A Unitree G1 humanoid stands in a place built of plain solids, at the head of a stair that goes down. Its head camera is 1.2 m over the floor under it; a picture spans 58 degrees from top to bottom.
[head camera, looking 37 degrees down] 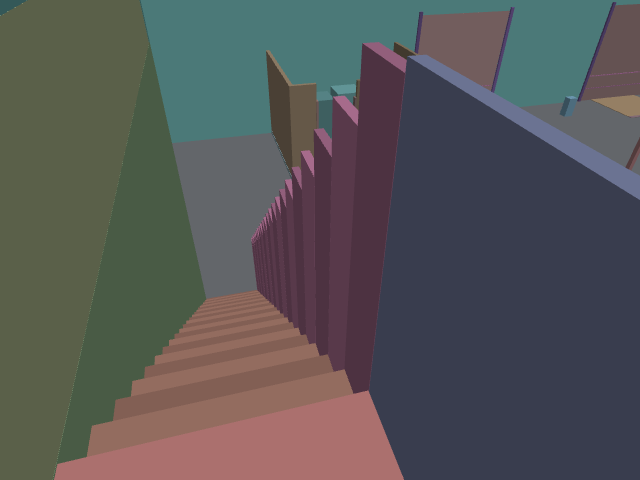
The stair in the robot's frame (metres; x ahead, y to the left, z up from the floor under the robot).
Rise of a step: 0.19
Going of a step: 0.23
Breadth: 0.90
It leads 15 degrees to the left of straight ahead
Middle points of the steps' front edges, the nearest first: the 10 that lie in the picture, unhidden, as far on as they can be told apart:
0.69 0.28 0.00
0.91 0.34 -0.19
1.14 0.40 -0.38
1.36 0.46 -0.58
1.58 0.52 -0.77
1.81 0.58 -0.96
2.03 0.64 -1.15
2.25 0.69 -1.35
2.48 0.75 -1.54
2.70 0.81 -1.73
